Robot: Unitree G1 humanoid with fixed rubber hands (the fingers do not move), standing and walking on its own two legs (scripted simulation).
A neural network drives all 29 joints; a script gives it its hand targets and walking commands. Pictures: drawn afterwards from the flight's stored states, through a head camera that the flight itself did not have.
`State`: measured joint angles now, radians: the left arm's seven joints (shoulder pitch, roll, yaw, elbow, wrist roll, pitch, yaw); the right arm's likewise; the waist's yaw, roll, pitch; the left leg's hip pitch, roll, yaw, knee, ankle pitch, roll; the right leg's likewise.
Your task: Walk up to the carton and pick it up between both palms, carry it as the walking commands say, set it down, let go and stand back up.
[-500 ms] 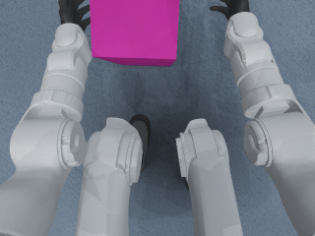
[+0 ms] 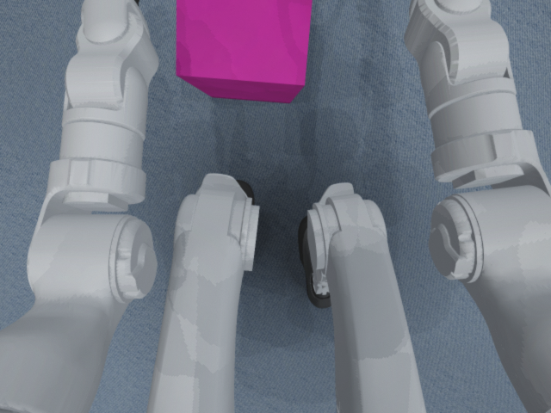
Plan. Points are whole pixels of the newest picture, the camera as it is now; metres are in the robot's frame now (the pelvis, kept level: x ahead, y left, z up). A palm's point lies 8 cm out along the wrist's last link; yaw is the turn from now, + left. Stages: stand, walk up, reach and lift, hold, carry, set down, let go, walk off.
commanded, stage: set down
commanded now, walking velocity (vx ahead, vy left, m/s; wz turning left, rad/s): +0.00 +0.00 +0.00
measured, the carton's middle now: (251, 18) +0.56 +0.07 -0.31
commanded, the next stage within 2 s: let go in 0.92 s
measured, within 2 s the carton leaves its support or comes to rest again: neither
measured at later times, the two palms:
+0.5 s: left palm out of the picture +0.52 +0.20 +0.01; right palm out of the picture +0.56 -0.12 +0.01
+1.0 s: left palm out of the picture +0.53 +0.19 +0.14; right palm out of the picture +0.56 -0.13 +0.15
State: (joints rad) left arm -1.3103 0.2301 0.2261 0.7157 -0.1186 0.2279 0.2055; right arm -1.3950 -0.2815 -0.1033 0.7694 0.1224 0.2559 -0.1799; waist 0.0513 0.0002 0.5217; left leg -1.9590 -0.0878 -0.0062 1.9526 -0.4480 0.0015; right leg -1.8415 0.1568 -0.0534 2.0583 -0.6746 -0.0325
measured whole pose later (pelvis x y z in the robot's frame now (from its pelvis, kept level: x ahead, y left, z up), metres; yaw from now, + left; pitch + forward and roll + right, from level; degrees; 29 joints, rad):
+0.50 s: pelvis +0.00 +0.01 +0.12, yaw +1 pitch +24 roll -2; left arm -1.25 0.20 0.23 0.63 -0.08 0.32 0.22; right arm -1.33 -0.30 -0.16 0.75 0.09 0.31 -0.12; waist 0.06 0.01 0.51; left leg -1.58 -0.10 -0.05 1.54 -0.37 0.01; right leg -1.48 0.15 -0.01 1.62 -0.56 -0.02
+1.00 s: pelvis +0.06 +0.01 +0.24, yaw +0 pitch +36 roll -2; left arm -1.03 0.09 0.35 0.85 0.14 0.15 0.13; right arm -1.08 -0.16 -0.30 0.91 -0.09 0.13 -0.04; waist 0.03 0.01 0.04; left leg -1.38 -0.08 -0.08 0.99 -0.23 0.02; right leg -1.28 0.14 0.04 1.05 -0.38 -0.02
